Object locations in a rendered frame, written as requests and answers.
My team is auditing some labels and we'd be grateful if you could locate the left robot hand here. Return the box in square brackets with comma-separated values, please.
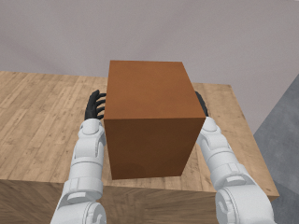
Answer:
[84, 90, 107, 121]

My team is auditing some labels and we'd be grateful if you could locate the right robot forearm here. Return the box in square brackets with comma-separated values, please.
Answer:
[196, 117, 274, 219]

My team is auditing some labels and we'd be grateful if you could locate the left robot forearm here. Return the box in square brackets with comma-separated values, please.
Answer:
[50, 119, 107, 224]

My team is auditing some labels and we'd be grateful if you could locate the carton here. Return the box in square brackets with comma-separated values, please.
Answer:
[103, 60, 206, 180]

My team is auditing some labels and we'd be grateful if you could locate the right robot upper arm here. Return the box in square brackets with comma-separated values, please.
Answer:
[215, 184, 277, 224]

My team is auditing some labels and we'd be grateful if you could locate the right robot hand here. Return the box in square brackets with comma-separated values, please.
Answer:
[195, 91, 209, 117]

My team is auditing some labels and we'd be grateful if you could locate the pedestal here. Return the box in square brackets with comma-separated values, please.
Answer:
[0, 71, 279, 224]

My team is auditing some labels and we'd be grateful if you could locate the left robot upper arm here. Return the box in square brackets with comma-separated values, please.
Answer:
[50, 201, 107, 224]

